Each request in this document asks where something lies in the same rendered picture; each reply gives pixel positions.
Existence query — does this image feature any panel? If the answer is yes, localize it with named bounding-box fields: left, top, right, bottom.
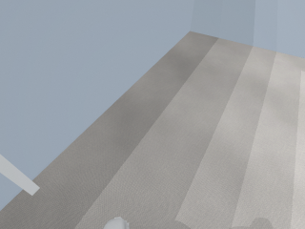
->
left=0, top=155, right=40, bottom=195

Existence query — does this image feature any robot left thigh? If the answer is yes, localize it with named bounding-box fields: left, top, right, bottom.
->
left=103, top=219, right=130, bottom=229

